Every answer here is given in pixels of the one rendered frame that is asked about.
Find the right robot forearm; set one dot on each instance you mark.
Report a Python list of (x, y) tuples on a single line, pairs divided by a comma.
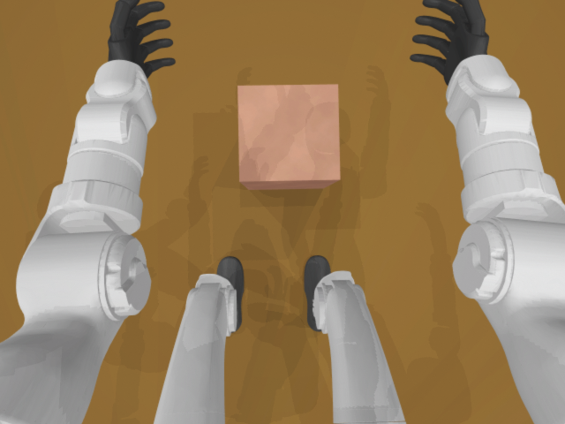
[(498, 150)]

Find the robot shin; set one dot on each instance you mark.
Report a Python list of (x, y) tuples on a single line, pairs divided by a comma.
[(208, 279), (337, 275)]

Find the robot right upper arm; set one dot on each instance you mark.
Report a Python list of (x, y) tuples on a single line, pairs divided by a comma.
[(515, 270)]

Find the left robot hand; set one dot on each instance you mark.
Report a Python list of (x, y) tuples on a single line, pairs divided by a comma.
[(126, 36)]

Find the carton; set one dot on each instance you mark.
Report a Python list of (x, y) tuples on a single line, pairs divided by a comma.
[(288, 136)]

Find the left robot forearm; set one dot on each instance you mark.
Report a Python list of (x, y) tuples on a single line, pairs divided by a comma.
[(100, 190)]

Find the right robot hand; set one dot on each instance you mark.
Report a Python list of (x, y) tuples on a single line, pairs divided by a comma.
[(467, 35)]

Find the robot right shin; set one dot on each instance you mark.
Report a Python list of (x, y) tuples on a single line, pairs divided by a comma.
[(337, 275)]

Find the robot left upper arm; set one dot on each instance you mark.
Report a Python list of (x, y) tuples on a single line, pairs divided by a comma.
[(75, 290)]

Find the robot left shin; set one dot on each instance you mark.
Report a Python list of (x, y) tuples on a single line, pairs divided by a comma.
[(208, 279)]

